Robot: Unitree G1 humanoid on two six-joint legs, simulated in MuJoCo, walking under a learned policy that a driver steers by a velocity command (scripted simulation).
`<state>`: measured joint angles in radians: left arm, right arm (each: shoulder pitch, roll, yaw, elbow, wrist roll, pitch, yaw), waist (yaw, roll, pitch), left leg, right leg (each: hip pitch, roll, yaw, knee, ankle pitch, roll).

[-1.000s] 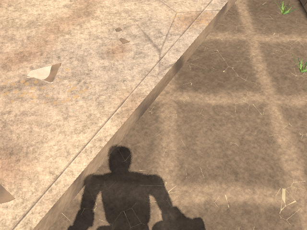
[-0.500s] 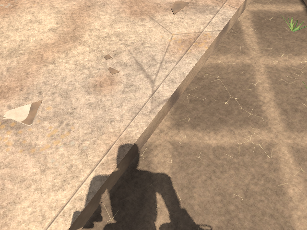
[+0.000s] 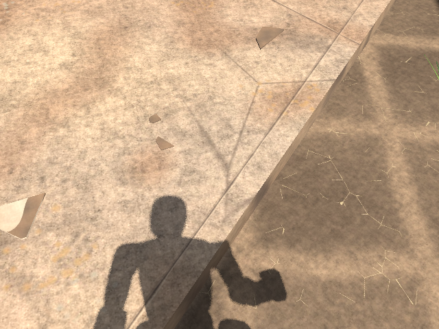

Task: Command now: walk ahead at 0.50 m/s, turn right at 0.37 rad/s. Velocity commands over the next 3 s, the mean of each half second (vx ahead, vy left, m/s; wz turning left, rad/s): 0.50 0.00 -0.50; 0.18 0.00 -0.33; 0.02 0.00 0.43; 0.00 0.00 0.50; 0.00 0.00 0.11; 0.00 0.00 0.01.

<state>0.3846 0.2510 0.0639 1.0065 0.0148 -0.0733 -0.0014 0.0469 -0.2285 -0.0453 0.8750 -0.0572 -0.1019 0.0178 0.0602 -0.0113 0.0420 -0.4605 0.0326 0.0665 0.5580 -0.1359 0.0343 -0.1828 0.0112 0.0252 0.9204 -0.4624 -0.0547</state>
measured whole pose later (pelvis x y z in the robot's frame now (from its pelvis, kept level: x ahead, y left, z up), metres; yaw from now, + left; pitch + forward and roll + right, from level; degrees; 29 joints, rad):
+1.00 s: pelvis +0.41 -0.12 +0.01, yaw -25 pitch +2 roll -2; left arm 0.15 0.23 0.05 0.78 0.02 -0.02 0.01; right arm 0.16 -0.25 -0.06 0.84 -0.01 -0.05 0.00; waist -0.01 0.03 0.00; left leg -0.42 0.05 -0.03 0.55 -0.10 -0.01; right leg -0.23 0.12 0.03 0.50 -0.31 -0.08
